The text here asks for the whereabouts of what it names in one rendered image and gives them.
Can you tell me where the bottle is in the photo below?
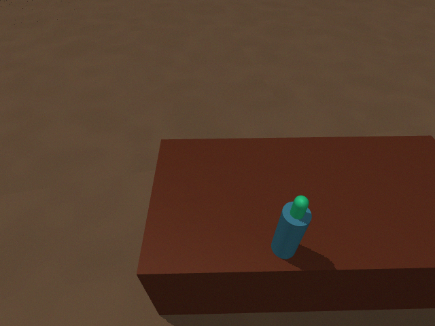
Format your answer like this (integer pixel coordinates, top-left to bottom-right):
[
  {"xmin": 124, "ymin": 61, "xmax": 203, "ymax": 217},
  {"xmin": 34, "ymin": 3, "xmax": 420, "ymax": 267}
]
[{"xmin": 271, "ymin": 196, "xmax": 312, "ymax": 259}]

